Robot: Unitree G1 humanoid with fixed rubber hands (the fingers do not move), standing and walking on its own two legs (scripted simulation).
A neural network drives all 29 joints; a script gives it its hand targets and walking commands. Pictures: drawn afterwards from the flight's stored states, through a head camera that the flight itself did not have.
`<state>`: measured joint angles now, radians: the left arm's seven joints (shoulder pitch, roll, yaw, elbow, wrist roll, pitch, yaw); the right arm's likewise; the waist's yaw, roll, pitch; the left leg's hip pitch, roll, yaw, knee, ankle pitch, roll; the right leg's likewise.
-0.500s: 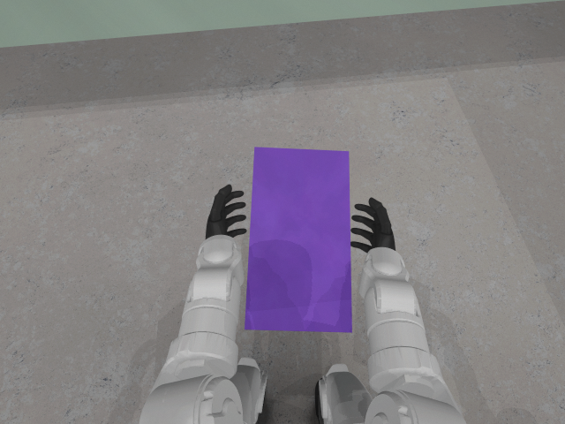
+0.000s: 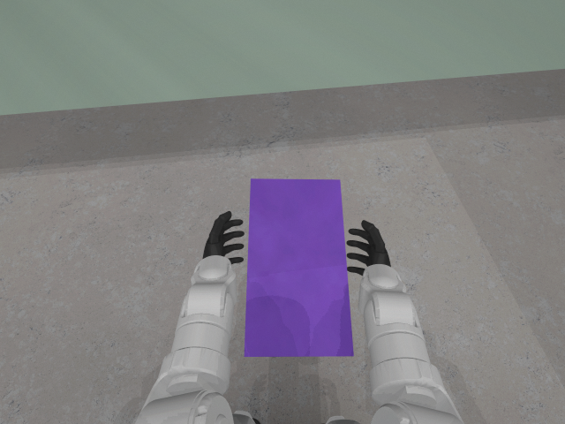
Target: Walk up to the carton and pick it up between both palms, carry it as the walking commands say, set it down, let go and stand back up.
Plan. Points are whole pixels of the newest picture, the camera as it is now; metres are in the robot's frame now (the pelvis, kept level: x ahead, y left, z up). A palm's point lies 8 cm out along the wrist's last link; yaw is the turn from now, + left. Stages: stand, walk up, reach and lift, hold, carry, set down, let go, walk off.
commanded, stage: reach and lift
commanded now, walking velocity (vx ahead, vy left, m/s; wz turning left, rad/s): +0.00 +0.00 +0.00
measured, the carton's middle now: (294, 269) +0.38 +0.00 -0.09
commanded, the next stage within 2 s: hold in 1.48 s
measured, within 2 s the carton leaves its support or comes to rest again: neither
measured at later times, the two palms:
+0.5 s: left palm (209, 248) +0.33 +0.12 +0.07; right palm (391, 258) +0.32 -0.12 +0.06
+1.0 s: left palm (204, 250) +0.32 +0.12 +0.08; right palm (392, 260) +0.31 -0.12 +0.07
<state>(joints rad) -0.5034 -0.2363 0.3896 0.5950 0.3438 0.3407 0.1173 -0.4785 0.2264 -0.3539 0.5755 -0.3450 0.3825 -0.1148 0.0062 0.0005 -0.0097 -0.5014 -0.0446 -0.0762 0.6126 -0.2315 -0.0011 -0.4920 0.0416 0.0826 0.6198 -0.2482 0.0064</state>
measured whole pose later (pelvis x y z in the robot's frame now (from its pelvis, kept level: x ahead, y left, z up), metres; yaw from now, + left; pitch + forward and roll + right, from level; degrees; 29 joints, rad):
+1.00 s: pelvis +0.00 +0.00 +0.01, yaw +0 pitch -9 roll +0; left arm -0.49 -0.23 0.35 0.53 0.36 0.70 0.12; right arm -0.49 0.23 -0.32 0.53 -0.35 0.73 -0.12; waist -0.01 0.00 0.01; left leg -0.10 -0.04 -0.08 0.48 -0.21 0.00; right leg -0.09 0.03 0.08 0.48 -0.23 0.00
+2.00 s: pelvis +0.00 +0.00 +0.01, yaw +0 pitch -10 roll +0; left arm -0.43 -0.21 0.28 0.47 0.32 0.74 0.09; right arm -0.42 0.21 -0.24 0.48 -0.32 0.77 -0.09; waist 0.00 0.00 0.00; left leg -0.09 -0.04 -0.08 0.46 -0.21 0.01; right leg -0.08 0.03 0.09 0.46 -0.22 0.01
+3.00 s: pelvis +0.00 -0.02 +0.00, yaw +1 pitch +2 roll -2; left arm -0.41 -0.20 0.14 0.19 0.17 0.86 0.28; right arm -0.39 0.19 -0.12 0.16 -0.20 0.91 -0.19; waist 0.01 0.03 -0.08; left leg -0.44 0.00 -0.13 0.67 -0.28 -0.03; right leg -0.38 0.03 -0.06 0.59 -0.23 -0.02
